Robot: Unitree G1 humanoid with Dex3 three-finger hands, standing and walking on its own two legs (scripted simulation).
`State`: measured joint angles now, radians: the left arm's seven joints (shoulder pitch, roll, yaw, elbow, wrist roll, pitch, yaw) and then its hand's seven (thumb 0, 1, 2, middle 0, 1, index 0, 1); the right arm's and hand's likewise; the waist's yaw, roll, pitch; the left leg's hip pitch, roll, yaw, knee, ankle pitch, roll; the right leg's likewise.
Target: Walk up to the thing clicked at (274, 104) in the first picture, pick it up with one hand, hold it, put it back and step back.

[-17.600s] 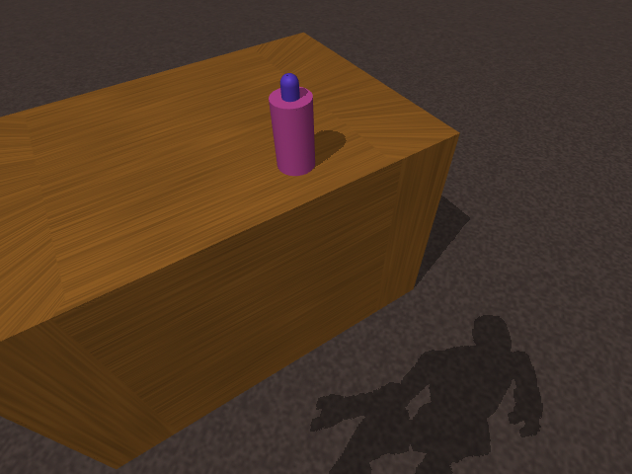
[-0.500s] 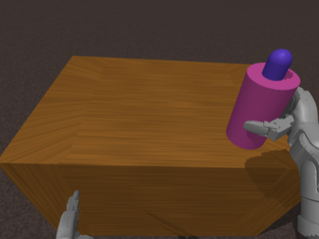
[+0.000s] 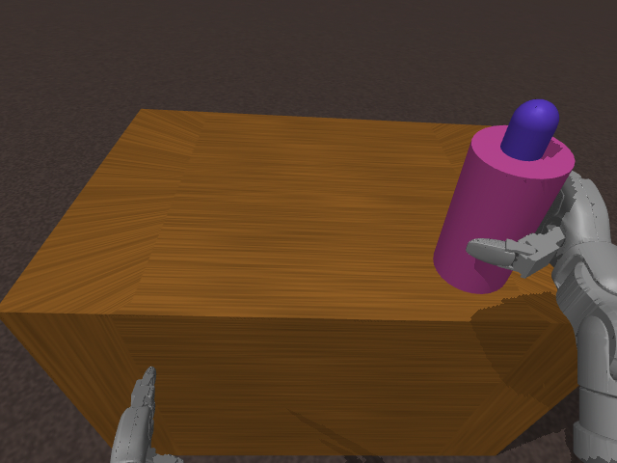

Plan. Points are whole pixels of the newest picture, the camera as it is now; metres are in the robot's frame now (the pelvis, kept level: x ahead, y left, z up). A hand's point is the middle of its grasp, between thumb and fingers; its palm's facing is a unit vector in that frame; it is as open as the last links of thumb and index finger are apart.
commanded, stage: hold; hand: right
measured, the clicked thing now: (499, 199) +0.32 -0.15 +0.25
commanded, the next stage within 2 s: crouch in 1.18 s
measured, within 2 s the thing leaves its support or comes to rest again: neither
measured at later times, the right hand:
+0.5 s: hand (496, 210) +0.33 -0.16 +0.23, palm faces +0.08 +1.00 -0.05, open 11.9 cm
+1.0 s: hand (503, 205) +0.33 -0.16 +0.23, palm faces +0.09 +0.99 -0.05, open 11.9 cm
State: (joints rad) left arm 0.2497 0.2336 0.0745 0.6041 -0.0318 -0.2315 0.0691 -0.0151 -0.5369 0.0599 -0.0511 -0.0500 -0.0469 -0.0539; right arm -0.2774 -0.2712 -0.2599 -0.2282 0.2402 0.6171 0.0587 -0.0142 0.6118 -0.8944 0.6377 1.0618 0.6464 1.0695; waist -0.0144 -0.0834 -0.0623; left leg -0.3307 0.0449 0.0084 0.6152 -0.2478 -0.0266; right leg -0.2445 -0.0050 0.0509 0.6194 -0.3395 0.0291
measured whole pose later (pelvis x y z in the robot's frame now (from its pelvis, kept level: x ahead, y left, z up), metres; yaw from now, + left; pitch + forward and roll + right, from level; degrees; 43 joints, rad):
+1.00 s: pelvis +0.00 +0.00 +0.00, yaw +0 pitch -2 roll +0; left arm 0.24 0.23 0.09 0.62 -0.03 -0.23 0.08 -0.01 -0.54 0.07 -0.05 -0.05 -0.04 -0.06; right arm -0.31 -0.27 -0.26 -0.18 0.24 0.60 0.04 -0.01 0.61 -0.89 0.64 1.06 0.65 1.07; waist -0.01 -0.08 -0.07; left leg -0.33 0.05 0.01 0.61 -0.25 -0.03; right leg -0.24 -0.01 0.05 0.62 -0.34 0.03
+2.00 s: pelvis +0.00 +0.00 -0.01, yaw +1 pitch +3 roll +0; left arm 0.25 0.20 0.04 0.55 -0.01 -0.23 0.10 -0.01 -0.53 0.06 -0.05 -0.05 -0.05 -0.05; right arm -0.56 -0.32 -0.28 0.49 0.16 0.13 0.00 -0.01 0.61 -0.89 0.64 1.05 0.65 1.06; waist 0.05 -0.02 -0.04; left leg -0.47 0.03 -0.01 0.66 -0.25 -0.02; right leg -0.38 -0.02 0.03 0.68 -0.36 0.03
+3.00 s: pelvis -0.01 +0.00 -0.03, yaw +2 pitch +13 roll +0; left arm 0.29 0.22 0.03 0.35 0.02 -0.14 0.05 -0.01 -0.53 0.07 -0.05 -0.04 -0.05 -0.05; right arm -0.74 -0.39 -0.37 1.01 0.08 -0.29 0.06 -0.01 0.61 -0.89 0.65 1.04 0.66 1.05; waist 0.14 0.02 -0.08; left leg -0.75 0.01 -0.02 0.80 -0.28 -0.03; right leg -0.67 -0.03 0.02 0.85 -0.42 0.03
